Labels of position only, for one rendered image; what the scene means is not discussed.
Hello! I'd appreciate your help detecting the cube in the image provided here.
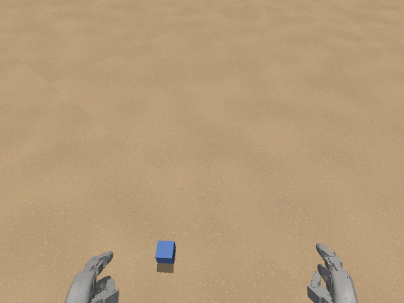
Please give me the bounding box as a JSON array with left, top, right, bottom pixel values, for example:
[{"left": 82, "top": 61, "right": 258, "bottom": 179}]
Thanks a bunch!
[{"left": 155, "top": 241, "right": 175, "bottom": 264}]

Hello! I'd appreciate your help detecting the left robot hand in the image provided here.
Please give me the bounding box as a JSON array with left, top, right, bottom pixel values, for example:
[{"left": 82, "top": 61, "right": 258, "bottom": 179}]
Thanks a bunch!
[{"left": 65, "top": 251, "right": 119, "bottom": 303}]

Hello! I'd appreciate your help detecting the right robot hand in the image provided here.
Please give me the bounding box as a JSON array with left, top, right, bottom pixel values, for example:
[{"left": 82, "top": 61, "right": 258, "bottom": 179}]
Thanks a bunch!
[{"left": 307, "top": 243, "right": 358, "bottom": 303}]

